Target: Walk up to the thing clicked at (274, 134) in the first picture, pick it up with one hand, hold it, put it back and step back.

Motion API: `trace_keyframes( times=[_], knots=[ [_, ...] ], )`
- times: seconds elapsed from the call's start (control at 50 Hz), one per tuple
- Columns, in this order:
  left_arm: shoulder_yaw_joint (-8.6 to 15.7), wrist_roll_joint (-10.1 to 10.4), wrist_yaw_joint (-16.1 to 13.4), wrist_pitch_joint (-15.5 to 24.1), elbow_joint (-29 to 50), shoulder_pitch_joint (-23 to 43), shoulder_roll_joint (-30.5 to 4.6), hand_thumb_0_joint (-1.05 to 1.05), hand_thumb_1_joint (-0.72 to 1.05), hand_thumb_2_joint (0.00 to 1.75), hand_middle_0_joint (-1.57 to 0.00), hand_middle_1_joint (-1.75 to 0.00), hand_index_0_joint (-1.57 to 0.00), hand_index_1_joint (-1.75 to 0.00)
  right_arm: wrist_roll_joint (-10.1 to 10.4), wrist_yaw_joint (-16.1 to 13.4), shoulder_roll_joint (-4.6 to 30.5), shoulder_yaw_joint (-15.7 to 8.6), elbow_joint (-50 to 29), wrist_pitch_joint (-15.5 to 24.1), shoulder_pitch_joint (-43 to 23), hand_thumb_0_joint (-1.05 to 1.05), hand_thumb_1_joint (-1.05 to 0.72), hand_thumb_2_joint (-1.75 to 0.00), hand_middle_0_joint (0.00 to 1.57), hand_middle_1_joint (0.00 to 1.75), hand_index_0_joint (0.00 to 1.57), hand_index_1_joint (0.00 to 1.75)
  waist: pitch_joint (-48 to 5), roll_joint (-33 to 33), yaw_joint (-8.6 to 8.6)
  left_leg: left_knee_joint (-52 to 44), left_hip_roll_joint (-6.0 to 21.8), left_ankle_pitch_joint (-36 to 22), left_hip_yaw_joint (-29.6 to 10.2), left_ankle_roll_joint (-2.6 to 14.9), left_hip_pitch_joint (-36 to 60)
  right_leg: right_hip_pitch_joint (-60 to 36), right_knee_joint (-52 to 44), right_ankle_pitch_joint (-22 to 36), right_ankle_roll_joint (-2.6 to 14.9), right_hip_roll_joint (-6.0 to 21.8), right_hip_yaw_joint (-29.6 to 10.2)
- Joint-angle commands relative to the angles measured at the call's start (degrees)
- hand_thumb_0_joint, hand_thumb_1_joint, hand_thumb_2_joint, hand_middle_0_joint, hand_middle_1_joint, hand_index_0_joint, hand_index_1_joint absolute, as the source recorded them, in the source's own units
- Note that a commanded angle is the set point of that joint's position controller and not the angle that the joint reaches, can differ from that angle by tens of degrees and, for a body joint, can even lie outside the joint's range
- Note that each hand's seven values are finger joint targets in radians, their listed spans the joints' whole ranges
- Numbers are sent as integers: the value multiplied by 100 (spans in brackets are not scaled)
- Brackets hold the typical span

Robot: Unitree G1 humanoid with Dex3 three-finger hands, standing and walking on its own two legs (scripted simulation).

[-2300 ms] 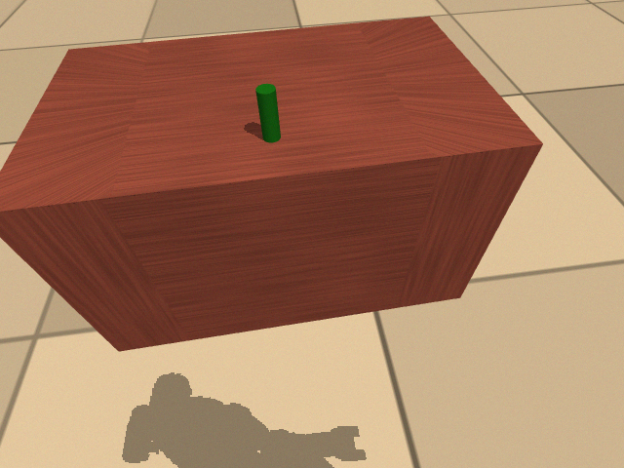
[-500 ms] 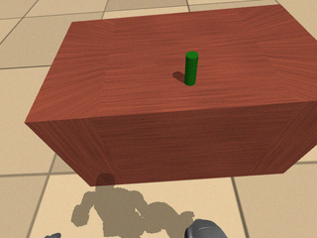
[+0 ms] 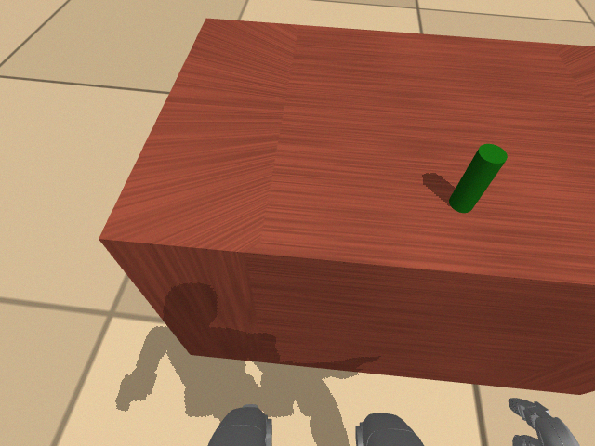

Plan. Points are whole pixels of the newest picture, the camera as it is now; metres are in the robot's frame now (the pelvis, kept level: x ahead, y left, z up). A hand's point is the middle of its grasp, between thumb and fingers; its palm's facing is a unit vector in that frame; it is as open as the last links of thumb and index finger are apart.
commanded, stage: walk up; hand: right
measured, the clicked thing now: (475, 180) +0.49 -0.27 +0.01
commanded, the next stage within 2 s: stand in 1.54 s
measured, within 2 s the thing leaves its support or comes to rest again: neither
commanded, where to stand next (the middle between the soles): +0.06 -0.02 m, yaw -4 degrees
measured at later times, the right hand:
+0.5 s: hand out of the picture +0.09 -0.28 -0.14, palm faces +0.03 +0.91 -0.40, open 7.4 cm
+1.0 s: hand out of the picture +0.08 -0.28 -0.12, palm faces +0.07 +0.93 -0.37, open 7.4 cm
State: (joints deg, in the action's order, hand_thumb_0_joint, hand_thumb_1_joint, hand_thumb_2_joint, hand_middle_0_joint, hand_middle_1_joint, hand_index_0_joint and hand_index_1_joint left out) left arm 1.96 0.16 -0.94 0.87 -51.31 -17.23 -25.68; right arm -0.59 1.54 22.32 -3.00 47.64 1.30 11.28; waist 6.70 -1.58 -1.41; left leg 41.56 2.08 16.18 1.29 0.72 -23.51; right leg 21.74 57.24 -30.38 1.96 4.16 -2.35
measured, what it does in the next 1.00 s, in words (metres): steps on the spot: right foot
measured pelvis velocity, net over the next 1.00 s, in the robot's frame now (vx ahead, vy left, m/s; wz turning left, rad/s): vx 0.02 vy -0.02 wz -0.08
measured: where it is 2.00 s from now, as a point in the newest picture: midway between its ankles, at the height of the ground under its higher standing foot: outside the picture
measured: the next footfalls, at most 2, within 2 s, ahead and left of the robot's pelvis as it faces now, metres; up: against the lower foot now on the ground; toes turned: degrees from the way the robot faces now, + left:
right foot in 0.20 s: +0.06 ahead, -0.14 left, +0.00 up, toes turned -4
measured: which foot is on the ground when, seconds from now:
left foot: down 0.00-1.00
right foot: up 0.00-0.18, down 0.20-1.00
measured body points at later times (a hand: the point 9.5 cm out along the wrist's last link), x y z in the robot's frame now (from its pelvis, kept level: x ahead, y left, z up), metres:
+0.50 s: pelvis +0.02 -0.01 +0.00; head +0.04 +0.00 +0.45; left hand +0.13 +0.31 -0.12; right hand +0.09 -0.33 -0.11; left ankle +0.07 +0.12 -0.71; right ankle +0.02 -0.13 -0.71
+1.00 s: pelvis +0.02 -0.02 +0.03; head +0.03 -0.01 +0.48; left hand +0.14 +0.27 -0.10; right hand +0.07 -0.33 -0.10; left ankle +0.07 +0.12 -0.71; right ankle +0.02 -0.13 -0.71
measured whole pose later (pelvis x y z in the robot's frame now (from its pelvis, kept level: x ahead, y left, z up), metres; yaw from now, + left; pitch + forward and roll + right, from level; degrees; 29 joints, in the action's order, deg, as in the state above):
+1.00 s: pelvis +0.02 -0.02 +0.03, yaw -4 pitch -2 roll +0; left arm 1.2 -0.3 1.8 -1.1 -61.3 -4.9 -20.2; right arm -0.3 -0.1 21.0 -0.2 63.4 1.5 6.5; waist 3.5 -1.0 0.7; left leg 24.5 3.5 10.1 4.6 -1.3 -11.9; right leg 10.6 25.8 -13.0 0.3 0.1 0.1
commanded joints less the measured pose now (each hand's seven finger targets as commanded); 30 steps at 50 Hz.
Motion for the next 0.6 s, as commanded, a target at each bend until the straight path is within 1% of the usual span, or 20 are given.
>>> trace_keyframes(
  times=[0.0,0.06,0.1,0.14,0.16,0.18,0.2,0.22,0.24,0.26,0.28,0.3,0.32,0.34,0.36,0.4,0.44,0.46,0.54,0.58],
  knots=[
    [259,54,-42,99,38,-555,-918,0,90,90,-20,-30,-20,-30,11,-215,1595,-341,-270,186,81,0,-90,-90,20,30,20,30,-785,1308,36,-1320,1347,-2484,-1318,1044,895,331,-240,237,-20,26,-12],
    [262,0,-22,45,44,-302,-835,0,90,90,-20,-30,-20,-30,21,-268,1595,-325,-284,175,46,0,-90,-90,20,30,20,30,-987,1286,109,-1042,1514,-3430,-1243,1161,1061,54,-788,377,-60,-52,264],
    [304,-34,11,1,49,-144,-840,0,90,90,-20,-30,-20,-30,46,-301,1601,-312,-296,150,-33,0,-90,-90,20,30,20,30,-1009,1224,126,-932,1507,-3399,-1200,1126,849,-203,-955,485,-15,-154,356],
    [318,-62,38,-34,41,-148,-792,0,90,90,-20,-30,-20,-30,74,-325,1625,-298,-325,121,-251,0,-90,-90,20,30,20,30,-1097,1167,21,-798,1417,-2708,-1143,983,761,-451,-1550,875,68,-233,431],
    [348,-107,40,-25,7,-228,-819,0,90,90,-20,-30,-20,-30,105,-321,1591,-279,-332,101,-364,0,-90,-90,20,30,20,30,-1095,1092,-94,-693,1409,-2136,-1183,850,477,-773,-2026,1378,136,-209,361],
    [388,-167,40,9,13,-143,-1000,0,90,90,-20,-30,-20,-30,123,-319,1452,-227,-315,81,-357,0,-90,-90,20,30,20,30,-1034,683,-93,-528,1241,-1601,-1076,631,174,-1023,-2383,2054,210,-23,18],
    [474,-212,51,43,143,135,-1345,0,90,90,-20,-30,-20,-30,157,-326,1233,-187,-306,72,-239,0,-90,-90,20,30,20,30,-994,-72,55,-147,766,-814,-712,310,-109,-941,-2670,2390,504,547,-916],
    [467,-132,100,22,197,531,-1435,0,90,90,-20,-30,-20,-30,164,-354,1163,-188,-203,47,-378,0,-90,-90,20,30,20,30,-775,-501,147,340,14,480,-29,114,395,-69,-2949,2328,993,1042,-1378],
    [377,-130,126,25,317,854,-1277,0,90,90,-20,-30,-20,-30,118,-355,1153,-206,-29,47,-240,0,-90,-90,20,30,20,30,-730,-510,309,255,-42,840,-2,91,902,280,-2915,2439,1059,1156,-1422],
    [311,-102,132,12,319,905,-1110,0,90,90,-20,-30,-20,-30,108,-334,1216,-209,62,87,-192,0,-90,-90,20,30,20,30,-781,-217,333,-251,58,510,-124,123,1048,279,-2724,2550,844,930,-1036],
    [272,-104,124,8,293,904,-1010,0,90,90,-20,-30,-20,-30,98,-309,1323,-223,134,137,-219,0,-90,-90,20,30,20,30,-913,-26,303,-646,355,-44,-367,223,1101,128,-2435,2548,529,588,-593],
    [265,-110,128,-10,241,838,-949,0,90,90,-20,-30,-20,-30,62,-292,1423,-230,168,168,-298,0,-90,-90,20,30,20,30,-943,0,211,-958,723,-193,-922,421,903,-18,-2132,2310,285,231,-339],
    [292,-130,133,-31,177,758,-974,0,90,90,-20,-30,-20,-30,70,-289,1519,-228,216,184,-285,0,-90,-90,20,30,20,30,-1052,48,119,-1091,1058,-290,-1323,662,832,-246,-1831,2024,174,58,-141],
    [287,-125,135,-38,133,691,-934,0,90,90,-20,-30,-20,-30,61,-292,1552,-207,252,206,-320,0,-90,-90,20,30,20,30,-1128,83,61,-1162,1215,-568,-1457,771,803,-399,-1735,1938,143,-6,-84],
    [277,-115,145,-43,101,707,-893,0,90,90,-20,-30,-20,-30,39,-297,1579,-195,278,217,-395,0,-90,-90,20,30,20,30,-1070,188,40,-1191,1208,-718,-1399,768,689,-503,-1799,1923,148,-22,-61],
    [281,-98,155,-37,28,637,-920,0,90,90,-20,-30,-20,-30,47,-297,1489,-152,316,200,-617,0,-90,-90,20,30,20,30,-931,363,-40,-1197,970,-512,-1056,512,347,-804,-2179,2026,261,79,-202],
    [281,-83,182,-30,50,876,-998,0,90,90,-20,-30,-20,-30,41,-285,1356,-93,413,176,-636,0,-90,-90,20,30,20,30,-826,147,72,-1045,534,-96,-545,247,379,-693,-2596,2075,408,298,-572],
    [258,-69,186,-33,41,998,-980,0,90,90,-20,-30,-20,-30,35,-274,1302,-76,487,169,-648,0,-90,-90,20,30,20,30,-778,203,123,-1130,431,101,-450,181,557,-510,-2732,1955,433,366,-637],
    [219,-91,197,-62,-75,1151,-945,0,90,90,-20,-30,-20,-30,24,-235,1330,-60,683,172,-629,0,-90,-90,20,30,20,30,-785,172,130,-1503,592,255,-615,243,703,-580,-2942,1575,293,253,-498],
    [201,-90,204,-54,-161,1143,-910,0,90,90,-20,-30,-20,-30,37,-228,1291,-19,753,185,-657,0,-90,-90,20,30,20,30,-872,84,99,-1525,602,46,-543,235,829,-731,-3073,1766,282,288,-527]
  ],
)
